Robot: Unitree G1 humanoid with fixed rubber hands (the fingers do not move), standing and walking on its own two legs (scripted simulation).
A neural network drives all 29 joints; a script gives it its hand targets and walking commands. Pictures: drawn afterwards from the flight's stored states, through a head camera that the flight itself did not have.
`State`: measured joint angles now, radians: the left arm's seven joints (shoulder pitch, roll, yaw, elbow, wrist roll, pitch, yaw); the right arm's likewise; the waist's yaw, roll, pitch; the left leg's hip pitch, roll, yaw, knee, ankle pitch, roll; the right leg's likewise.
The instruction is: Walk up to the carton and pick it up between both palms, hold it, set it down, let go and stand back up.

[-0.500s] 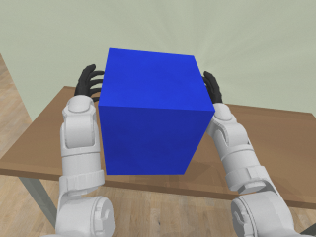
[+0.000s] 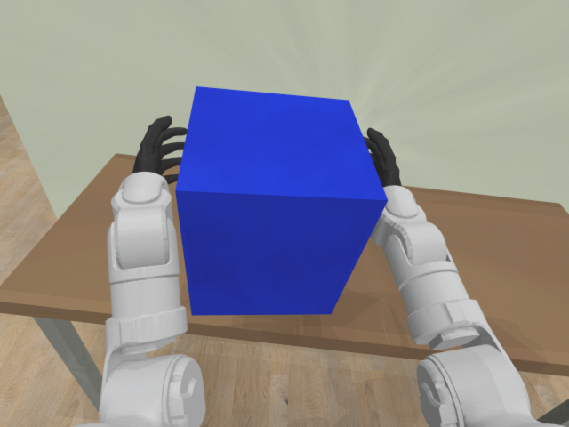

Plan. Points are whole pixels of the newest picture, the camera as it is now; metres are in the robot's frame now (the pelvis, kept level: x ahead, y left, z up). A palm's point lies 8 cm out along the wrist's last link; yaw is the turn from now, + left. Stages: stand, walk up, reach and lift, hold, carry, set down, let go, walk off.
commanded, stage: hold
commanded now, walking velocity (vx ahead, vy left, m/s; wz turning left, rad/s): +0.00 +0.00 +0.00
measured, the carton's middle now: (268, 209) +0.37 +0.02 +0.16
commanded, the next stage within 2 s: set down in 1.50 s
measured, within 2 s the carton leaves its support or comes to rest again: neither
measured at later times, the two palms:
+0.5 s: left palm (157, 177) +0.36 +0.16 +0.21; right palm (385, 185) +0.37 -0.14 +0.21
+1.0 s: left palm (151, 176) +0.36 +0.17 +0.22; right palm (381, 184) +0.37 -0.14 +0.21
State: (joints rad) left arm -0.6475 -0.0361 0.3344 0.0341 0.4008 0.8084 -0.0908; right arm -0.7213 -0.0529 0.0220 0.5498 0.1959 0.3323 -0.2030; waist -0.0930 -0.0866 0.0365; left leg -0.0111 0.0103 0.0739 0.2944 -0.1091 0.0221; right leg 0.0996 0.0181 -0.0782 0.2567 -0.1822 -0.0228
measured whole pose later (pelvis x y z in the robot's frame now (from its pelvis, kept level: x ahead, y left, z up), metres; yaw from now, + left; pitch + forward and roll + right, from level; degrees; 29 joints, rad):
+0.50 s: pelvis +0.01 +0.00 +0.00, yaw +0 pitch -10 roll +0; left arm -0.63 -0.04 0.33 0.02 0.40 0.81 -0.09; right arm -0.72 -0.06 0.03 0.54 0.21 0.33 -0.20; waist -0.10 -0.09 0.04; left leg -0.01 0.01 0.07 0.30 -0.12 0.02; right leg 0.11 0.02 -0.08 0.25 -0.19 -0.03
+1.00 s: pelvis +0.00 +0.00 +0.00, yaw +0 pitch -10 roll +0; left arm -0.67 -0.03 0.35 0.06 0.41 0.81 -0.10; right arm -0.74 -0.04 0.00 0.57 0.18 0.33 -0.20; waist -0.08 -0.09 0.04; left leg -0.02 0.01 0.07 0.28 -0.10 0.02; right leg 0.09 0.02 -0.08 0.26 -0.18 -0.03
